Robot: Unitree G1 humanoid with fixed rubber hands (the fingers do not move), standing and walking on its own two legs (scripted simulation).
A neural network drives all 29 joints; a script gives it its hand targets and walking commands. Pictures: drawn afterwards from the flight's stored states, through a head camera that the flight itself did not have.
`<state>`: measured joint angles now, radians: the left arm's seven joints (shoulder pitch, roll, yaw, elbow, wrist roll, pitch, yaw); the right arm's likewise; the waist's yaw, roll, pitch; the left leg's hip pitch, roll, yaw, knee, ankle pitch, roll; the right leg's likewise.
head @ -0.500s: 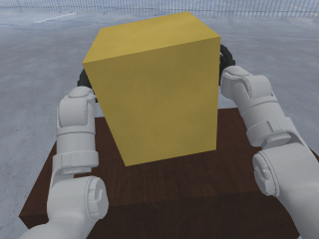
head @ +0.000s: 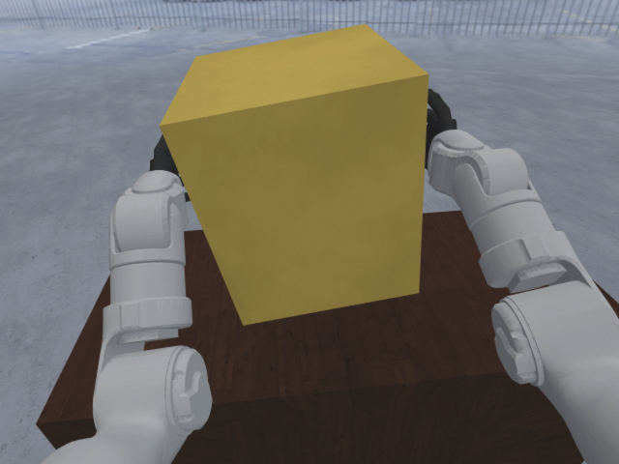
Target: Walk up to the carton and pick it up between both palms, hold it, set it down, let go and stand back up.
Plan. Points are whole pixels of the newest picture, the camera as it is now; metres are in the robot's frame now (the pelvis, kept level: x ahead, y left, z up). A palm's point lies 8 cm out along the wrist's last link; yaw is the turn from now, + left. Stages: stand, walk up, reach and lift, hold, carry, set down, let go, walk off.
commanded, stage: hold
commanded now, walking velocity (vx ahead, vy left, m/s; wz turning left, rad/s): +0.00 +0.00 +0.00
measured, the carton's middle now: (305, 172) +0.41 +0.00 +0.25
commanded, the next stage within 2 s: none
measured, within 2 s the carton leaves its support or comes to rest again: neither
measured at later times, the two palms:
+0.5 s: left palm (165, 183) +0.36 +0.17 +0.27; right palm (439, 145) +0.36 -0.16 +0.30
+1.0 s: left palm (167, 183) +0.36 +0.17 +0.27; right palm (439, 146) +0.36 -0.16 +0.30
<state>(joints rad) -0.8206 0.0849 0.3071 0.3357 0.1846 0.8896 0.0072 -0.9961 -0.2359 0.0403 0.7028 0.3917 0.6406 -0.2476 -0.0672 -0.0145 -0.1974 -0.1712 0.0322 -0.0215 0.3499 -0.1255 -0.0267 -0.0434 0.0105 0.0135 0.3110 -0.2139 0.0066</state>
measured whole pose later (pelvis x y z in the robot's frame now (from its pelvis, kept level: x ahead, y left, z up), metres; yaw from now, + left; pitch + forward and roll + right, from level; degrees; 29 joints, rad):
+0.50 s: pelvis +0.00 +0.00 +0.00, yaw +0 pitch -3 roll -1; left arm -0.84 0.09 0.31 0.37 0.19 0.88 0.00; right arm -1.01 -0.23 0.04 0.73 0.39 0.64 -0.25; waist -0.06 -0.01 -0.20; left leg -0.17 0.03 -0.03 0.35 -0.12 -0.03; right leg -0.05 0.01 0.02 0.31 -0.21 0.01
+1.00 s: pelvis +0.00 +0.00 +0.00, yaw +0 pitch -3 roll -1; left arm -0.83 0.09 0.31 0.36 0.18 0.88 0.01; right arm -1.00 -0.24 0.05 0.72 0.40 0.64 -0.25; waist -0.07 -0.01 -0.21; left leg -0.17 0.03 -0.03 0.35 -0.13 -0.03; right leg -0.05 0.01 0.02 0.31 -0.21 0.01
